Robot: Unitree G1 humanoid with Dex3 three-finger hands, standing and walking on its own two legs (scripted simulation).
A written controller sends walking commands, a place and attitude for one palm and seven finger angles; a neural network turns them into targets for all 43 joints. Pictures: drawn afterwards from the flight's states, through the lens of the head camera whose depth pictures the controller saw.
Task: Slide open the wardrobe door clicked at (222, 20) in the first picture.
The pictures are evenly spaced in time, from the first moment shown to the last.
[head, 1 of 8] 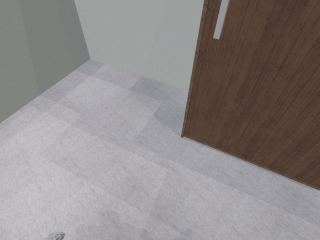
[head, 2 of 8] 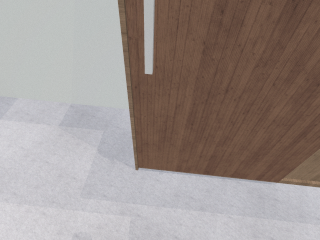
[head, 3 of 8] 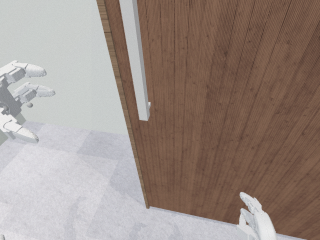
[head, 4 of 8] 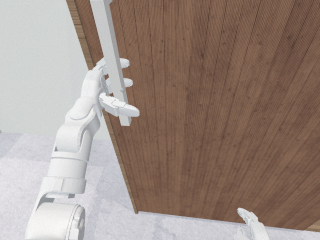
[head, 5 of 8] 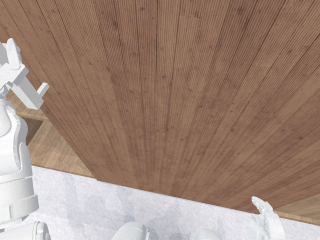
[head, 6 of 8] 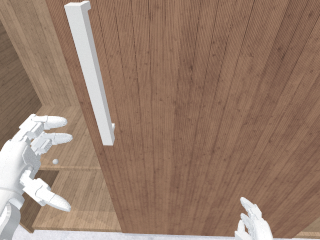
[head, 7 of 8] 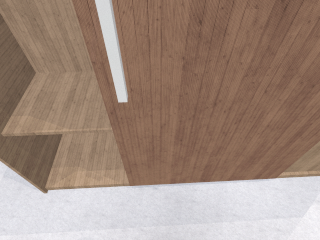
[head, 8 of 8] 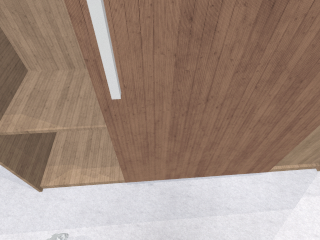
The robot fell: no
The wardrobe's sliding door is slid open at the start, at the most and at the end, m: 0.00 0.53 0.53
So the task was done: yes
